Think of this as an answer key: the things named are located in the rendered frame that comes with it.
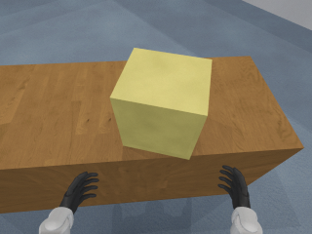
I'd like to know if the left robot hand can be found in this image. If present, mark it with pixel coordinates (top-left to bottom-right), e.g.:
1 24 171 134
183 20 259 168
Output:
59 172 99 214

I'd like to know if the left robot forearm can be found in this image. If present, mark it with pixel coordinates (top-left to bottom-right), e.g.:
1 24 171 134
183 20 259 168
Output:
39 207 74 234

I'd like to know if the right robot hand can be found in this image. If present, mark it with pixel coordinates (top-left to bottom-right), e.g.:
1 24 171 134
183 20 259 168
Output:
217 165 251 210

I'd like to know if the pedestal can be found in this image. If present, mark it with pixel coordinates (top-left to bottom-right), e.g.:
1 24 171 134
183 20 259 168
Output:
0 56 304 214

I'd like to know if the right robot forearm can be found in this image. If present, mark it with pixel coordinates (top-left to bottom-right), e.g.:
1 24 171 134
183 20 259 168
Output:
230 207 263 234

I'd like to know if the carton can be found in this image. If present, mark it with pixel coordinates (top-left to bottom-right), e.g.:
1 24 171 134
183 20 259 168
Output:
110 48 213 160

